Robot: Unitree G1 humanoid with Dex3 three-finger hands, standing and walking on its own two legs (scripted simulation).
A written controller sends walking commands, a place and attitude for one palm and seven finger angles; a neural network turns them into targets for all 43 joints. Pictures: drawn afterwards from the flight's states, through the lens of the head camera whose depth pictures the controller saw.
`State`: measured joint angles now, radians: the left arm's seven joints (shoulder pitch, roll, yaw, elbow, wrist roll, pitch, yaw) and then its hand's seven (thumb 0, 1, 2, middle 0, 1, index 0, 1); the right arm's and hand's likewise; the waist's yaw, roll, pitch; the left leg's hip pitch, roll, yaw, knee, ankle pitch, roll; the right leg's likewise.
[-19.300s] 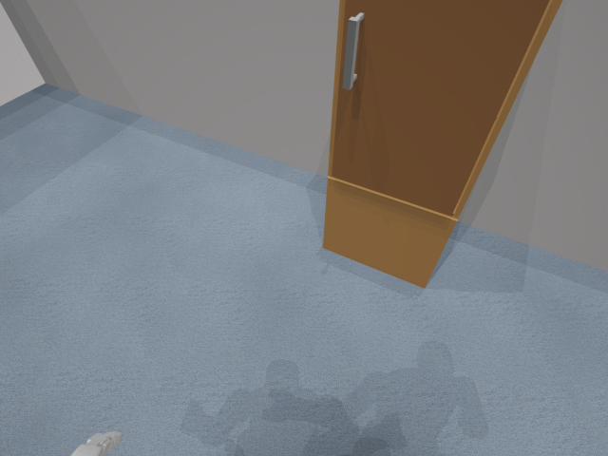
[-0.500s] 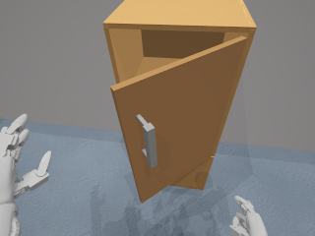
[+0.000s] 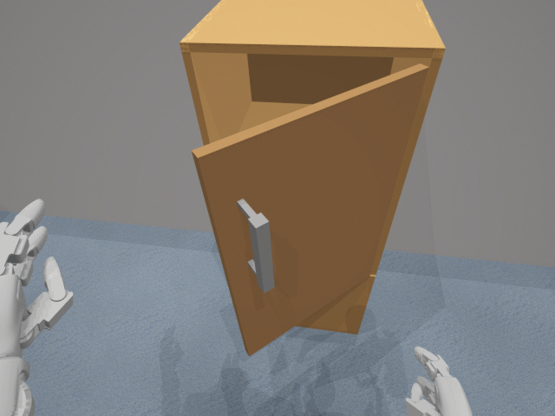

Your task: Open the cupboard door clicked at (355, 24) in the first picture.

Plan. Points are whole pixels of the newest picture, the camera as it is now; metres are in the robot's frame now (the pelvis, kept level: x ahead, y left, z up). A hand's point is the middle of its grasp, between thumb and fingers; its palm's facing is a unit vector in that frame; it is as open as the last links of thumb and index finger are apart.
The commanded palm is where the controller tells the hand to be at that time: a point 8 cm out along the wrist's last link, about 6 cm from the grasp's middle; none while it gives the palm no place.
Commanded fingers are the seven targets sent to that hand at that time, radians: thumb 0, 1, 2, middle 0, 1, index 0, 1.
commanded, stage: step back with the hand held close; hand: left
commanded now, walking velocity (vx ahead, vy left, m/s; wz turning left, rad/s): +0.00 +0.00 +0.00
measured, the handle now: (255, 247) +0.33 +0.08 +0.08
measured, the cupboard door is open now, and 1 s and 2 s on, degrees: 43 43 43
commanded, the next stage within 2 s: stop stepping back and stand still in 1.16 s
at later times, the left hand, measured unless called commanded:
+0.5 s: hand (29, 339) +0.14 +0.28 +0.15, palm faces +0.37 -0.77 -0.53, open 7.4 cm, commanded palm +0.08 +0.32 +0.17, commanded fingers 0.00 0.90 0.90 -0.20 -0.30 -0.20 -0.30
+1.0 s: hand out of the picture +0.05 +0.30 +0.15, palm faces +0.47 -0.73 -0.49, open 7.4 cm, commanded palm -0.01 +0.33 +0.17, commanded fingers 0.00 0.90 0.90 -0.20 -0.30 -0.20 -0.30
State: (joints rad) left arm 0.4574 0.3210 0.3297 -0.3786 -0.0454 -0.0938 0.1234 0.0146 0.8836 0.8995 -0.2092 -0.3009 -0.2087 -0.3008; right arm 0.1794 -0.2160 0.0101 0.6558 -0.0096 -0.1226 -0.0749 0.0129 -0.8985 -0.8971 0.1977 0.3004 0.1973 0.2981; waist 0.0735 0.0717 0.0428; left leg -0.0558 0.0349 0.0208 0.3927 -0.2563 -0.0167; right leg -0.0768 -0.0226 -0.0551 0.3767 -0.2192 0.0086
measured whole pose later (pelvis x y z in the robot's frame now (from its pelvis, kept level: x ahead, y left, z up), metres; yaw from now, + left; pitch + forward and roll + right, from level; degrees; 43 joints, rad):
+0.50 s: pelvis -0.06 +0.02 -0.01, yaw -1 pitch +0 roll +0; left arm 0.57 0.43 0.43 -0.54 -0.03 -0.17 0.14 0.01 0.88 0.90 -0.21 -0.30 -0.21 -0.30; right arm 0.17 -0.22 -0.01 0.54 0.01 -0.03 -0.08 0.01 -0.90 -0.90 0.20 0.30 0.20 0.30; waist 0.01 -0.01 0.08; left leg -0.32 0.01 0.04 0.54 -0.22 0.02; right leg -0.33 -0.05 -0.03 0.49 -0.16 0.03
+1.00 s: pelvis -0.14 +0.02 -0.02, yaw +2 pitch +0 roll -3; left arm 0.54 0.42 0.48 -0.54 -0.02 -0.26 0.15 0.01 0.88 0.90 -0.21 -0.30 -0.21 -0.30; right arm 0.20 -0.20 0.00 0.61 -0.01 -0.13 -0.06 0.01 -0.90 -0.90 0.20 0.30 0.20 0.30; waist 0.01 0.01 0.07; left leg -0.50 0.02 -0.02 0.63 -0.17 0.01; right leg -0.33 0.07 0.03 0.60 -0.28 0.00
